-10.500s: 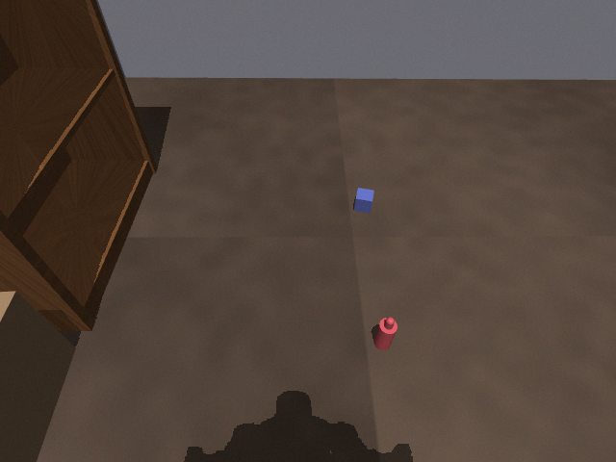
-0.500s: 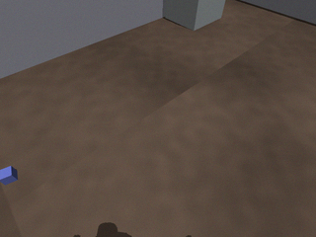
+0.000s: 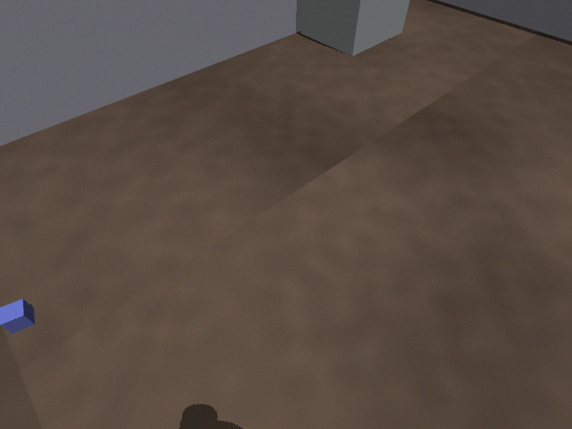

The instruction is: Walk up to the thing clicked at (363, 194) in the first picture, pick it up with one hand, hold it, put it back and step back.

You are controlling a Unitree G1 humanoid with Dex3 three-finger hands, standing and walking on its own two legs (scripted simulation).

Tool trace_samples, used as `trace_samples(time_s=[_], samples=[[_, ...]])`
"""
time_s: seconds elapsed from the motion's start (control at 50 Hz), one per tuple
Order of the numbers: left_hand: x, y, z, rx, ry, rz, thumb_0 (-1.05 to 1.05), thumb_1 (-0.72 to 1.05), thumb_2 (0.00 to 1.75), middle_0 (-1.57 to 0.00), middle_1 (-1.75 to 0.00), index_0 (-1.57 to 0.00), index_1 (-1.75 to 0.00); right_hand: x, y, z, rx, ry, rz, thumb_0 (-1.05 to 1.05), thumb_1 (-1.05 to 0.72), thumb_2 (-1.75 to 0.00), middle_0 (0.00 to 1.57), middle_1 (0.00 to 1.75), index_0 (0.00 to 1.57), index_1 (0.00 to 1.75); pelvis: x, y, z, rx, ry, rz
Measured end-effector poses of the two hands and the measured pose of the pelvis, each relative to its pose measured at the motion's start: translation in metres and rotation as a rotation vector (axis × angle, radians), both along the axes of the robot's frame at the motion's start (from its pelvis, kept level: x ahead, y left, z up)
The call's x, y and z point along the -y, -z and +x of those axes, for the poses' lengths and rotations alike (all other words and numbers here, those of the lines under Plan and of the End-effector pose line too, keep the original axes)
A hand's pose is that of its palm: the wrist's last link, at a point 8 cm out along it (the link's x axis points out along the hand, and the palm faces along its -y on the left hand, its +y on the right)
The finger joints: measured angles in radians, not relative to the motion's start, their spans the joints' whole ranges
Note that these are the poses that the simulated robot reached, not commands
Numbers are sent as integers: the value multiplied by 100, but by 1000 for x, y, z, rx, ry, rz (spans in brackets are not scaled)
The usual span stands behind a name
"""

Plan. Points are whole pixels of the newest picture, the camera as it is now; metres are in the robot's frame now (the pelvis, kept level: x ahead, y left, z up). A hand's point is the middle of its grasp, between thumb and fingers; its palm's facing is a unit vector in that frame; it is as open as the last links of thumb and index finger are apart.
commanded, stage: stand
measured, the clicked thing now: (17, 316) +0.62 +0.98 -0.75
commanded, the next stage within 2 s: walk up in 1.76 s
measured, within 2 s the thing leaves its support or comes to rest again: neither
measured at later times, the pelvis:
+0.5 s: pelvis +0.01 +0.00 +0.00, yaw +0 degrees
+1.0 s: pelvis +0.01 +0.00 +0.00, yaw -1 degrees
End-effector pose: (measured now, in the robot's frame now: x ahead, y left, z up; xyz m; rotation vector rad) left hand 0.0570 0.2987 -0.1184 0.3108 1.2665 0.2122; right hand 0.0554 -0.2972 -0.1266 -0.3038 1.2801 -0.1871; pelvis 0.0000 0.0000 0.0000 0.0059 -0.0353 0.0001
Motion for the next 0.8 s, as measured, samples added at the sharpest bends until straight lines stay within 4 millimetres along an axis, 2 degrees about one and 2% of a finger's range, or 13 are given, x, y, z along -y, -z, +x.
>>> trace_samples(time_s=[0.44, 0.8], samples=[[6, -1, 28, 40, 16, -5, 1, 90, 90, -20, -30, -20, -30, 4, -3, 19, 25, -12, -7, 0, -91, -89, 21, 30, 20, 30, 4, 0, 12, -8, 3, -3], [4, -2, 36, 51, 19, -4, 1, 90, 90, -20, -30, -20, -30, 1, -5, 31, 49, -13, -11, 0, -91, -89, 21, 30, 20, 30, 2, 0, 17, -2, 8, -5]])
